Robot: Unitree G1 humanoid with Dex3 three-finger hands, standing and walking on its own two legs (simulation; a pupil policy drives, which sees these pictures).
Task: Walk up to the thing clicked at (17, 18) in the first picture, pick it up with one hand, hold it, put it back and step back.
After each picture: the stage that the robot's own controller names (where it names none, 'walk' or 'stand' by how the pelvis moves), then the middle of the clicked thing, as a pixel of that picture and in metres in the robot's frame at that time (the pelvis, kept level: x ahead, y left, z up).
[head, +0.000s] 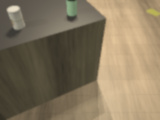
stand; (16, 18) +0.83 +0.41 -0.02
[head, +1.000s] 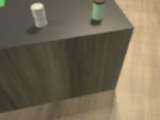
walk; (39, 15) +0.82 +0.30 -0.02
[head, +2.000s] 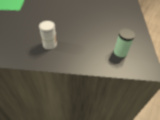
stand; (48, 35) +0.61 +0.20 +0.00
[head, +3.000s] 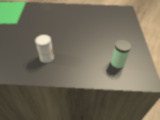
stand; (45, 49) +0.57 +0.19 -0.02
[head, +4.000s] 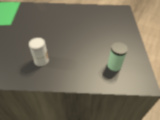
stand; (39, 52) +0.55 +0.21 -0.02
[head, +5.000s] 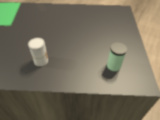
stand; (38, 52) +0.55 +0.22 -0.02
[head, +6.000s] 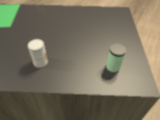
stand; (38, 53) +0.54 +0.22 -0.02
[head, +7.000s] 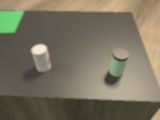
rise first; (41, 58) +0.53 +0.22 -0.02
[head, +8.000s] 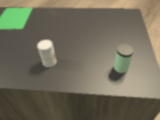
go down; (47, 53) +0.55 +0.22 -0.02
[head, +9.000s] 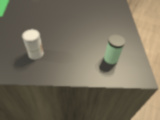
go down; (33, 45) +0.56 +0.20 -0.01
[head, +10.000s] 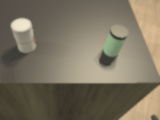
go down; (24, 36) +0.54 +0.20 +0.03
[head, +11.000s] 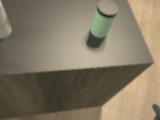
close in; out of the picture +0.55 +0.23 +0.06
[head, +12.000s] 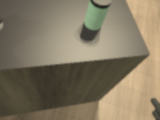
close; out of the picture +0.56 +0.22 +0.07
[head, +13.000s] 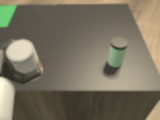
lift; (26, 62) +0.35 +0.17 +0.17
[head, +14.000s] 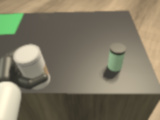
hold; (33, 68) +0.32 +0.16 +0.17
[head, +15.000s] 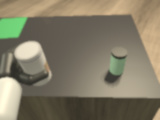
hold; (34, 64) +0.33 +0.15 +0.18
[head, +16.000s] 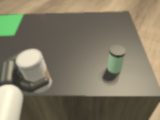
crouch; (35, 71) +0.32 +0.15 +0.15
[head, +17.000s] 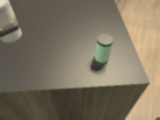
crouch; (3, 20) +0.48 +0.21 +0.20
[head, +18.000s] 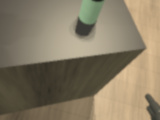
lower; out of the picture +0.54 +0.22 +0.08
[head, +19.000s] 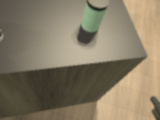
lower; out of the picture +0.52 +0.22 +0.07
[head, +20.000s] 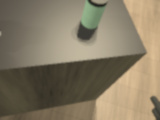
lower; out of the picture +0.52 +0.22 +0.07
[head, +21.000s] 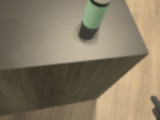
lower; out of the picture +0.53 +0.22 +0.07
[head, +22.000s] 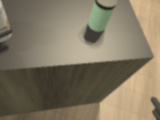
draw back; out of the picture +0.52 +0.20 +0.08
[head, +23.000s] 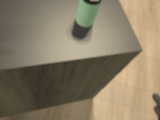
withdraw; out of the picture +0.53 +0.21 +0.08
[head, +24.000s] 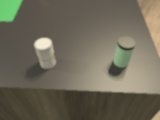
sink last; (45, 53) +0.50 +0.19 +0.02
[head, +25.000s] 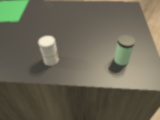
stand; (49, 51) +0.53 +0.19 +0.02
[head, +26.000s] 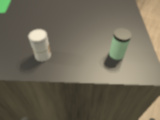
stand; (40, 45) +0.52 +0.19 +0.03
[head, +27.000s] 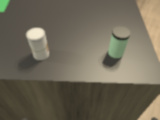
stand; (38, 44) +0.52 +0.20 +0.04
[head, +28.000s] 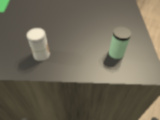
stand; (39, 45) +0.52 +0.20 +0.04
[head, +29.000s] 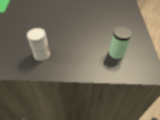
stand; (39, 45) +0.52 +0.19 +0.04
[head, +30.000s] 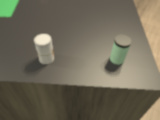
stand; (44, 49) +0.52 +0.19 +0.01
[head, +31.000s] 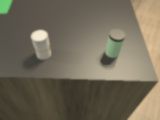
walk; (41, 45) +0.55 +0.19 -0.01
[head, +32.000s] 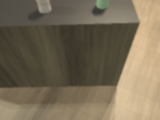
walk; (42, 0) +0.83 +0.25 +0.01
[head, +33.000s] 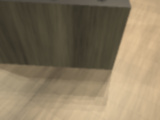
stand; out of the picture +1.18 +0.17 +0.00
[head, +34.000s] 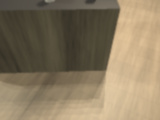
stand; out of the picture +1.13 +0.24 -0.02
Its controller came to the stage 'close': yes
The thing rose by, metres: 0.21
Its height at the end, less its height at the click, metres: +0.00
